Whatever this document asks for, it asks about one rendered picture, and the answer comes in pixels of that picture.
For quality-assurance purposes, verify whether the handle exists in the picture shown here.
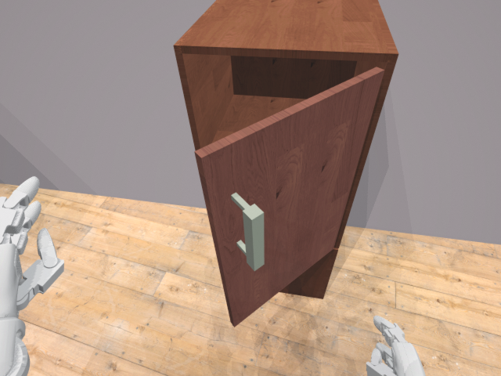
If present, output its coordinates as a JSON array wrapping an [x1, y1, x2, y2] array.
[[231, 192, 265, 271]]

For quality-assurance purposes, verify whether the left robot hand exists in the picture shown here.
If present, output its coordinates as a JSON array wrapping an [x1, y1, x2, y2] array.
[[0, 176, 64, 318]]

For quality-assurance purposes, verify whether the right robot hand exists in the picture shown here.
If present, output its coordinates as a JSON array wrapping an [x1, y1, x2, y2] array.
[[366, 316, 426, 376]]

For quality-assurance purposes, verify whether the cupboard door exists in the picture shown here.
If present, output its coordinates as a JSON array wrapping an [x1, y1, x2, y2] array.
[[194, 67, 384, 327]]

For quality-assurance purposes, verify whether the left robot forearm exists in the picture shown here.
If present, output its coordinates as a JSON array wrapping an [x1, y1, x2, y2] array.
[[0, 317, 30, 376]]

